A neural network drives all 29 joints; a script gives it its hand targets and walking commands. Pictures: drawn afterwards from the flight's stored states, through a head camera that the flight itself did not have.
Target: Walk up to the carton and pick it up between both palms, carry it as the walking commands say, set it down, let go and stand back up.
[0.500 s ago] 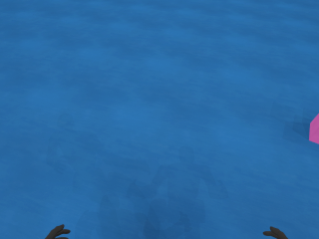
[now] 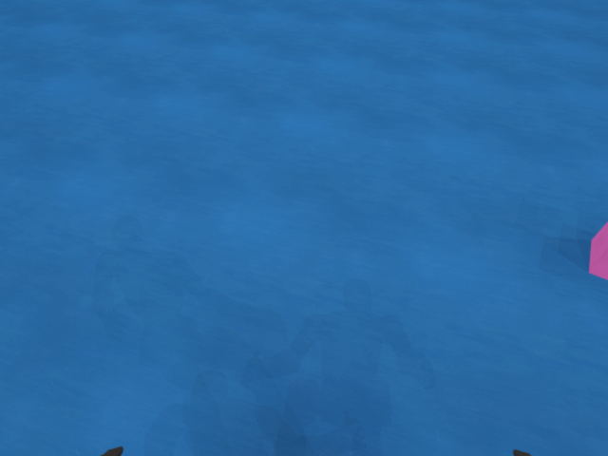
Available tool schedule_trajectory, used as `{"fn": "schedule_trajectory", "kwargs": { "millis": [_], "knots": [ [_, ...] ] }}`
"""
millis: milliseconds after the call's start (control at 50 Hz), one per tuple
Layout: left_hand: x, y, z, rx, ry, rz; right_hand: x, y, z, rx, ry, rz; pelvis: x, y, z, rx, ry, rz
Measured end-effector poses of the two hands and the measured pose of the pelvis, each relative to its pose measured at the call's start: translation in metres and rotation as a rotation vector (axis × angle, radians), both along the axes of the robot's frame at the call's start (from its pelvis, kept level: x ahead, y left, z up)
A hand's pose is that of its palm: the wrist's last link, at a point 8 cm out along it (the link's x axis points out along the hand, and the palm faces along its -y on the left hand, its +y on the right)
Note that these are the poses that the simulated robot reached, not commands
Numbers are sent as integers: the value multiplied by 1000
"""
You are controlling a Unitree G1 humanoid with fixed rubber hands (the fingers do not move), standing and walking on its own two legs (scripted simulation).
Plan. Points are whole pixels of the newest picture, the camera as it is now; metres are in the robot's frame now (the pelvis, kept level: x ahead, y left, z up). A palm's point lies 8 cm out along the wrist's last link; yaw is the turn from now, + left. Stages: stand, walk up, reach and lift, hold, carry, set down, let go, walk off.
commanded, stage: stand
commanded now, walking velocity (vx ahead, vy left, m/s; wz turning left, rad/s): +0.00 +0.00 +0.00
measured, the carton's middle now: out of the picture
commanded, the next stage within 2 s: walk up in 1.82 s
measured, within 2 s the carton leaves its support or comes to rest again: neither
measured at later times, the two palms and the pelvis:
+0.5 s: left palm out of the picture +0.09 +0.30 -0.10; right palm out of the picture +0.09 -0.30 -0.10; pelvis +0.00 +0.00 +0.01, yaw +0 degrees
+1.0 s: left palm out of the picture +0.09 +0.30 -0.10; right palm out of the picture +0.08 -0.31 -0.10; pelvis +0.00 +0.00 +0.01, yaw +0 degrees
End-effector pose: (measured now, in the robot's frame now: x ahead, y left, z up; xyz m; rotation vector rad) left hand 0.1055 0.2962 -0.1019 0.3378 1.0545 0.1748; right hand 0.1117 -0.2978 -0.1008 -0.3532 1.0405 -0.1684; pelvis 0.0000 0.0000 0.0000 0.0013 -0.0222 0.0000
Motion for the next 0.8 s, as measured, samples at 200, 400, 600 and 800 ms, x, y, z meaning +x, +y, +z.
{"fn": "schedule_trajectory", "kwargs": {
  "millis": [200, 400, 600, 800],
  "knots": [
    [-3, 1, 3, -1, 33, 12, -4, -3, 4, 1, 36, -19, 2, -1, 8, 1, -8, 1],
    [-9, 3, 6, 8, 58, 23, -13, -5, 4, -2, 69, -34, 1, -1, 12, 1, -16, 3],
    [-16, 3, 6, 11, 84, 30, -19, -6, 3, 3, 92, -45, 1, -3, 13, 1, -17, 2],
    [-15, 4, 6, 14, 89, 30, -24, -9, 3, -1, 104, -55, 2, -3, 14, 1, -18, -1]
  ]
}}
